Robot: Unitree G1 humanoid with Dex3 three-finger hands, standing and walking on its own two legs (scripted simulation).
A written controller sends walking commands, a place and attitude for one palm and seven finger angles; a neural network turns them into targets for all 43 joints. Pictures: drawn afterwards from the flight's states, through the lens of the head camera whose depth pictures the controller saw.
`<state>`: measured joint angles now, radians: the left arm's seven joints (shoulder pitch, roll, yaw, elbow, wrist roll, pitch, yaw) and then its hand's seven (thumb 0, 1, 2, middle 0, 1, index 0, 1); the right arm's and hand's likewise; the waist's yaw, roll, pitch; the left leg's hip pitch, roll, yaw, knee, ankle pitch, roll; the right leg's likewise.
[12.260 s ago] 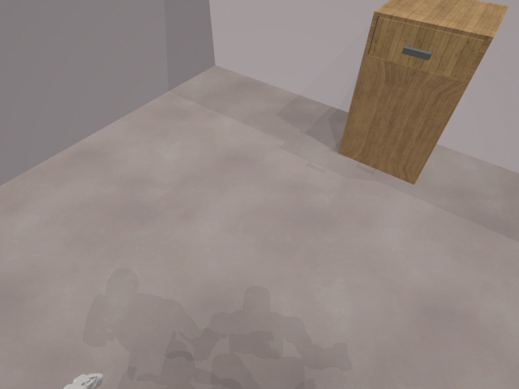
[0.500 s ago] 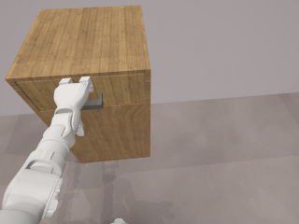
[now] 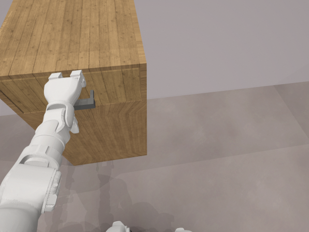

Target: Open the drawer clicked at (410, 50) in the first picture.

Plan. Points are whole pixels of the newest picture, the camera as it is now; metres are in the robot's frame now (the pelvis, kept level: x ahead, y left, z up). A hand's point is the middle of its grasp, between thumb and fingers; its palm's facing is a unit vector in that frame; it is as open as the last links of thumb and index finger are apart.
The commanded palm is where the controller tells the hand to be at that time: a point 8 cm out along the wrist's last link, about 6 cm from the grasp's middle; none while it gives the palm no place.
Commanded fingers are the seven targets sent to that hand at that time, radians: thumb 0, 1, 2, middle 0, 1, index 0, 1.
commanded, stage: move the hooked fingers above the handle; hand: left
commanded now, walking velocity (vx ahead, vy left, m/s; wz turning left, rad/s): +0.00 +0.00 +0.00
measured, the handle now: (77, 99) +0.53 +0.21 -0.04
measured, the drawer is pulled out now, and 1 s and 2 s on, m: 0.00 0.00 0.00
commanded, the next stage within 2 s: lower the fingers behind the handle in 0.78 s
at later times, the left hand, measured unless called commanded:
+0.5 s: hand (72, 101) +0.47 +0.20 +0.02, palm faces -0.03 -0.04 -1.00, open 13.8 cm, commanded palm +0.45 +0.21 +0.08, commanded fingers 0.00 -0.50 0.30 -0.30 -1.20 -0.30 -1.20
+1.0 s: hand (70, 103) +0.47 +0.21 +0.02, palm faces -0.06 -0.02 -1.00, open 13.8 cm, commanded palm +0.46 +0.21 +0.07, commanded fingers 0.00 -0.50 0.30 -0.30 -1.20 -0.30 -1.20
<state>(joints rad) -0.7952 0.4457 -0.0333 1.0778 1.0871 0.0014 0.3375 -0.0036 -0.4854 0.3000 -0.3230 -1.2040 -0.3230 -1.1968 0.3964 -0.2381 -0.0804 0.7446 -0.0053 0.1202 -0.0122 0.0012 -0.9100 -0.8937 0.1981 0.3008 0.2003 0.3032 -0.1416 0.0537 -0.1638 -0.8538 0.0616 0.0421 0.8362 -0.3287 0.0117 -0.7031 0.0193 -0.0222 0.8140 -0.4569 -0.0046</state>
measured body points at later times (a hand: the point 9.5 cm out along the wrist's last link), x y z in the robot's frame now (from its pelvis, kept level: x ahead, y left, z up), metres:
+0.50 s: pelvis +0.00 +0.00 +0.00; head +0.09 +0.00 +0.44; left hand +0.47 +0.20 +0.08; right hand +0.03 -0.27 -0.13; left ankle +0.03 +0.11 -0.70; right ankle -0.05 -0.12 -0.70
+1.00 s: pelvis +0.00 +0.00 +0.00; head +0.09 -0.01 +0.44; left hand +0.47 +0.21 +0.07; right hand +0.01 -0.28 -0.13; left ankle +0.03 +0.11 -0.70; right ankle -0.05 -0.12 -0.70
